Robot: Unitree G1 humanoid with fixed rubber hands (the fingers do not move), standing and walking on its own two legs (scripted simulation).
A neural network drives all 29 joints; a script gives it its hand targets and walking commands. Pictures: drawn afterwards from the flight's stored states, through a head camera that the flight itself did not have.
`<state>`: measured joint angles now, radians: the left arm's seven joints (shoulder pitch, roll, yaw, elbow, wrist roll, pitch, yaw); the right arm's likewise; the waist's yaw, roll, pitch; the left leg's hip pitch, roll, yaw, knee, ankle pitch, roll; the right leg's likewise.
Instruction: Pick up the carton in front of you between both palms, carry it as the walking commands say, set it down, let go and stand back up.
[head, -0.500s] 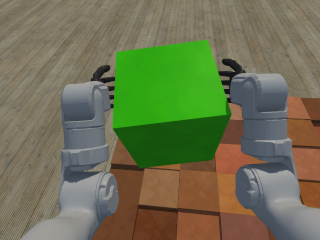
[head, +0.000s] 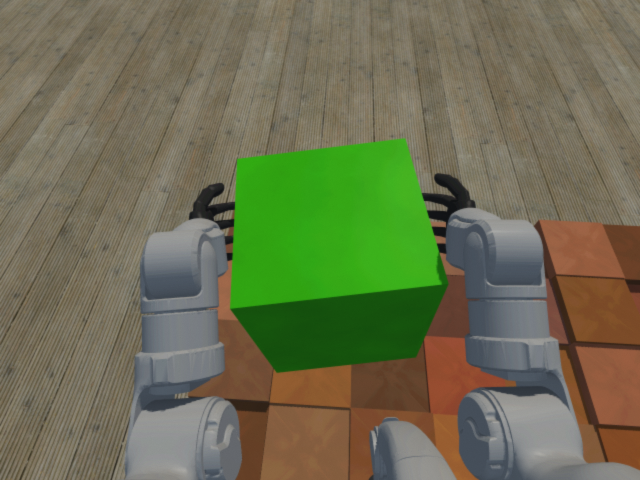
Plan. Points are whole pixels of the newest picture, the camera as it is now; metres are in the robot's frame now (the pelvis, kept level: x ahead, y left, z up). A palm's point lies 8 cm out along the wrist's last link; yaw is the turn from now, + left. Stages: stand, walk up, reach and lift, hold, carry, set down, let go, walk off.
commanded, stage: carry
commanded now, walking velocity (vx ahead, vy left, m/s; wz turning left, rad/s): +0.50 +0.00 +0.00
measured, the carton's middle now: (334, 267) +0.37 -0.02 +0.00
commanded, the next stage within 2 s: none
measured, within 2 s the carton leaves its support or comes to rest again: neither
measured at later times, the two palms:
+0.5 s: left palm (192, 17) +0.71 +0.17 +0.17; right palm (386, 1) +0.74 -0.13 +0.17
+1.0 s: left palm out of the picture +1.05 +0.09 +0.14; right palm out of the picture +1.06 -0.20 +0.13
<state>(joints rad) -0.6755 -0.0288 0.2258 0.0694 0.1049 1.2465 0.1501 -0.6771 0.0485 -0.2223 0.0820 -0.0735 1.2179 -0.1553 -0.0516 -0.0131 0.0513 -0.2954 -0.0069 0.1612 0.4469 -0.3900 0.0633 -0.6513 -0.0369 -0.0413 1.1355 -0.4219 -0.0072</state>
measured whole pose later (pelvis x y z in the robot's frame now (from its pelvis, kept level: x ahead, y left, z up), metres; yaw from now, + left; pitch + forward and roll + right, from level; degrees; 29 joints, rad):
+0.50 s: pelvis +0.36 -0.01 +0.02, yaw +2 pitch +5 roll +0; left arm -0.80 -0.01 0.22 0.24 0.08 1.28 0.17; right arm -0.78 0.03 -0.28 0.16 -0.13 1.31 -0.13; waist 0.07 0.00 -0.09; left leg -0.59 0.03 0.09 0.60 -0.13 0.02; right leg -0.12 -0.01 -0.14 0.43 -0.32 -0.03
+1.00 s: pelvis +0.70 -0.05 +0.02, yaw +1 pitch +5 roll +1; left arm -0.70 -0.06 0.21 0.18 0.15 1.22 0.16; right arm -0.69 0.02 -0.22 0.15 -0.07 1.21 -0.16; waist -0.01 0.02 -0.06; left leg -0.40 0.03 0.02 1.10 -0.46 0.06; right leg -0.47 0.01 -0.10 0.61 -0.20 -0.29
